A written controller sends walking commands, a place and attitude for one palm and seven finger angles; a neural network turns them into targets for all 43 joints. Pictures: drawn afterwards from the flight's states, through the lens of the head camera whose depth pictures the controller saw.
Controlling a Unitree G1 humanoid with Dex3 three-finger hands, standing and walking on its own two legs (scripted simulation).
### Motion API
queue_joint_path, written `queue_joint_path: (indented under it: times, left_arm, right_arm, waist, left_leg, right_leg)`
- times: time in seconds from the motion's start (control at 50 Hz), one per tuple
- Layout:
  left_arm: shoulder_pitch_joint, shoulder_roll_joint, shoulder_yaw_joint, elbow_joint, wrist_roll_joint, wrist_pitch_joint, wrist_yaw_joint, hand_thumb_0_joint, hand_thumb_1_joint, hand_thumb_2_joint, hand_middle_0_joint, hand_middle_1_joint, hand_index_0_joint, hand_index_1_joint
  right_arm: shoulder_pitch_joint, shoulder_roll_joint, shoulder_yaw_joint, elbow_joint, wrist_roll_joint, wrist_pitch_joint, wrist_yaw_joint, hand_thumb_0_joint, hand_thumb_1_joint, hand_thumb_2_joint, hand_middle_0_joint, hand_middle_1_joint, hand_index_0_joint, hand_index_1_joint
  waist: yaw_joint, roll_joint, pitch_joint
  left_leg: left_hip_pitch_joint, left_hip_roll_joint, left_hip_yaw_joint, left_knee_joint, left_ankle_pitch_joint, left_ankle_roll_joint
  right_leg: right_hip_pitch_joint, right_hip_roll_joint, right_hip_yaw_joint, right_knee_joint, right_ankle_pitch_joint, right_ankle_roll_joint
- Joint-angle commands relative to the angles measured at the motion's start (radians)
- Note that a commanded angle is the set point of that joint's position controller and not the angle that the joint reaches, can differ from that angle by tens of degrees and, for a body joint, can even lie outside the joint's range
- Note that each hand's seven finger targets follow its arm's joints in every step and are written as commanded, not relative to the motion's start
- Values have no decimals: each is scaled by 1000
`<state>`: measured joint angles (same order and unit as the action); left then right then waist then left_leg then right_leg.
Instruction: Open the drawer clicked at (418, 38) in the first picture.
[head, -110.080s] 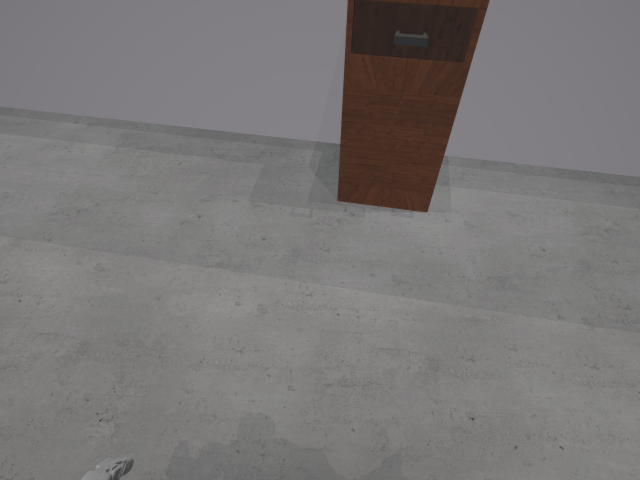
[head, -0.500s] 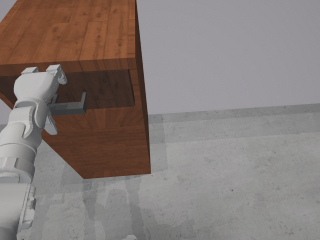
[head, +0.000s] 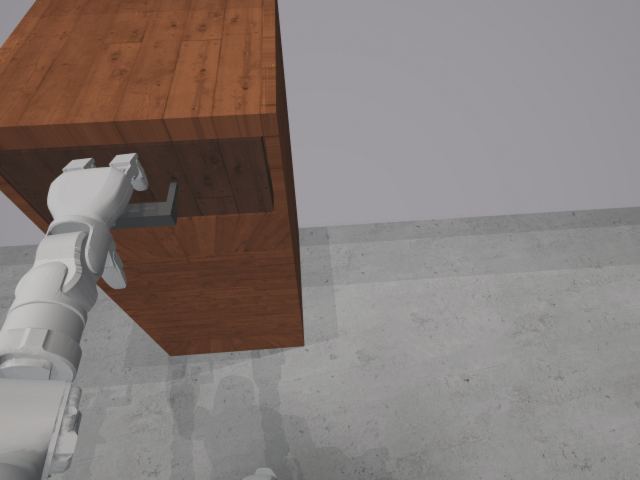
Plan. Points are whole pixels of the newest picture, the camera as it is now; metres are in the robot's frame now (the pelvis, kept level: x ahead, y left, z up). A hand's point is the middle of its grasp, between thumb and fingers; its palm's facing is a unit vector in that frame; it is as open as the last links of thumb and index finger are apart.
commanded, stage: lower the fingers behind the handle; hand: left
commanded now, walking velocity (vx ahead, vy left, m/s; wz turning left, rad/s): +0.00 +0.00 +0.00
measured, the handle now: (142, 203) +0.49 +0.27 +0.02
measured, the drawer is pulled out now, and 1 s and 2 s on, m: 0.00 0.00 0.00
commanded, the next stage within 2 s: lift the fingers back up to retry in 1.28 s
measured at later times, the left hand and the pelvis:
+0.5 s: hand (134, 232) +0.43 +0.26 +0.03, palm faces -0.06 -0.01 -1.00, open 13.8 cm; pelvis -0.01 +0.00 -0.01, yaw +0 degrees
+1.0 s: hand (135, 230) +0.44 +0.27 +0.03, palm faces -0.03 +0.01 -1.00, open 13.7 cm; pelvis -0.02 -0.01 -0.02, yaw +0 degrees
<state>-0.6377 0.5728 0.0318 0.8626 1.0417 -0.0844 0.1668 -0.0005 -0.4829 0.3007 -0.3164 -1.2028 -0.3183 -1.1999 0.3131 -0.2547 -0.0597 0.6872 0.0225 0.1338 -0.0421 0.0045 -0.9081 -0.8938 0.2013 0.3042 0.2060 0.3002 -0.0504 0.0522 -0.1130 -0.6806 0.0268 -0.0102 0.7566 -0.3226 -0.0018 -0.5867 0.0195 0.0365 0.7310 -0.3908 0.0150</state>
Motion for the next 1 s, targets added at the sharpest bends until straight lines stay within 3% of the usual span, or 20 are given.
queue_joint_path:
  times: [0.0,0.06,0.12,0.14,0.24,0.28,0.32,0.36,0.38,0.4,0.5,0.54,0.56,0.62,0.66,0.72,0.76,0.84,0.86,0.98]
  left_arm:
    - [-464,242,43,-240,-24,-40,26,0,-500,300,-300,-1200,-300,-1200]
    - [-463,256,57,-243,-13,-66,41,0,-500,300,-300,-1200,-300,-1200]
    - [-469,295,99,-225,0,-74,74,0,-500,300,-300,-1200,-300,-1200]
    - [-435,281,97,-206,-2,-68,84,0,-500,300,-300,-1200,-300,-1200]
    - [-361,270,110,-153,10,-18,123,0,-500,300,-300,-1200,-300,-1200]
    - [-367,242,82,-137,14,5,126,0,-500,300,-300,-1200,-300,-1200]
    - [-369,266,96,-140,19,9,124,0,-500,300,-300,-1200,-300,-1200]
    - [-393,273,96,-152,18,6,121,0,-500,300,-300,-1200,-300,-1200]
    - [-399,231,57,-142,14,6,117,0,-500,300,-300,-1200,-300,-1200]
    - [-435,257,79,-165,10,-9,117,0,-500,300,-300,-1200,-300,-1200]
    - [-441,236,53,-100,21,-18,122,0,-500,300,-300,-1200,-300,-1200]
    - [-417,242,53,-54,27,-13,124,0,-500,300,-300,-1200,-300,-1200]
    - [-451,213,23,-86,30,-19,123,0,-500,300,-300,-1200,-300,-1200]
    - [-399,218,42,-51,27,-18,123,0,-500,300,-300,-1200,-300,-1200]
    - [-403,235,50,-41,26,-10,122,0,-500,300,-300,-1200,-300,-1200]
    - [-406,205,18,-1,30,-6,118,0,-500,300,-300,-1200,-300,-1200]
    - [-389,224,26,28,32,5,115,0,-500,300,-300,-1200,-300,-1200]
    - [-416,211,-3,73,40,17,109,0,-500,300,-300,-1200,-300,-1200]
    - [-415,226,9,73,43,16,107,0,-500,300,-300,-1200,-300,-1200]
    - [-445,213,-14,70,39,22,97,0,-500,300,-300,-1200,-300,-1200]
  right_arm:
    - [70,-156,-62,-75,-6,-31,-31,0,-900,-900,200,300,200,300]
    - [74,-150,-61,-67,-5,-34,-36,0,-900,-900,200,300,200,300]
    - [79,-152,-60,-59,-7,-33,-32,0,-900,-900,200,300,200,300]
    - [77,-150,-62,-60,-10,-35,-27,0,-900,-900,200,300,200,300]
    - [78,-153,-63,-69,-13,-30,-6,0,-900,-900,200,300,200,300]
    - [80,-154,-63,-72,-11,-30,-4,0,-900,-900,200,300,200,300]
    - [81,-157,-62,-73,-9,-27,-8,0,-900,-900,200,300,200,300]
    - [78,-158,-62,-71,-9,-28,-15,0,-900,-900,200,300,200,300]
    - [75,-157,-63,-72,-8,-32,-18,0,-900,-900,200,300,200,300]
    - [79,-159,-62,-65,-10,-34,-22,0,-900,-900,200,300,200,300]
    - [90,-155,-58,-48,-10,-40,-28,0,-900,-900,200,300,200,300]
    - [96,-157,-56,-48,-9,-40,-28,0,-900,-900,200,300,200,300]
    - [96,-153,-56,-54,-9,-42,-28,0,-900,-900,200,300,200,300]
    - [109,-151,-59,-50,-10,-40,-24,0,-900,-900,200,300,200,300]
    - [109,-157,-56,-49,-11,-36,-23,0,-900,-900,200,300,200,300]
    - [109,-157,-53,-51,-7,-32,-21,0,-900,-900,200,300,200,300]
    - [108,-162,-49,-56,-6,-30,-22,0,-900,-900,200,300,200,300]
    - [118,-166,-46,-58,-4,-27,-24,0,-900,-900,200,300,200,300]
    - [123,-165,-43,-62,-4,-27,-24,0,-900,-900,200,300,200,300]
    - [127,-161,-40,-75,-4,-28,-27,0,-900,-900,200,300,200,300]
  waist:
    - [-47,-6,-355]
    - [-35,45,-344]
    - [-27,55,-348]
    - [-12,91,-358]
    - [10,59,-399]
    - [-1,23,-392]
    - [-3,-6,-418]
    - [-14,-21,-401]
    - [-30,-12,-362]
    - [-35,-23,-367]
    - [-47,2,-326]
    - [-41,7,-307]
    - [-48,12,-339]
    - [-36,-8,-376]
    - [-37,-17,-365]
    - [-52,-36,-314]
    - [-45,-46,-298]
    - [-67,-48,-263]
    - [-56,-51,-286]
    - [-63,-23,-293]
  left_leg:
    - [328,-40,38,-36,300,49]
    - [328,-44,33,-31,282,46]
    - [312,-39,26,-22,282,40]
    - [308,-42,32,-18,290,37]
    - [277,-37,41,-6,334,30]
    - [263,-36,44,-8,313,34]
    - [256,-35,47,-7,317,38]
    - [244,-37,47,-8,283,42]
    - [242,-39,48,-11,251,43]
    - [241,-34,43,-8,254,45]
    - [225,-35,36,-5,199,44]
    - [209,-36,35,-1,179,42]
    - [218,-37,35,3,188,42]
    - [213,-39,42,20,223,42]
    - [186,-39,44,26,215,43]
    - [152,-40,42,23,172,43]
    - [128,-42,45,22,141,45]
    - [103,-42,41,32,100,46]
    - [96,-43,42,32,102,46]
    - [94,-43,41,37,67,47]
  right_leg:
    - [62,43,-56,-98,342,-41]
    - [15,48,-60,-85,301,-46]
    - [-10,50,-63,-67,281,-49]
    - [-4,50,-64,-59,286,-54]
    - [20,54,-72,-31,330,-55]
    - [24,53,-72,-37,326,-51]
    - [51,51,-63,-39,351,-44]
    - [51,49,-58,-49,338,-41]
    - [31,47,-59,-58,311,-41]
    - [33,45,-56,-58,308,-43]
    - [-35,46,-59,-57,233,-45]
    - [-59,47,-59,-51,212,-47]
    - [-63,47,-56,-47,221,-43]
    - [-38,47,-54,-35,267,-43]
    - [-38,45,-51,-32,274,-41]
    - [-67,44,-52,-37,239,-39]
    - [-72,43,-49,-42,209,-39]
    - [-116,42,-51,-39,164,-40]
    - [-107,42,-50,-33,164,-39]
    - [-127,43,-49,-30,127,-40]
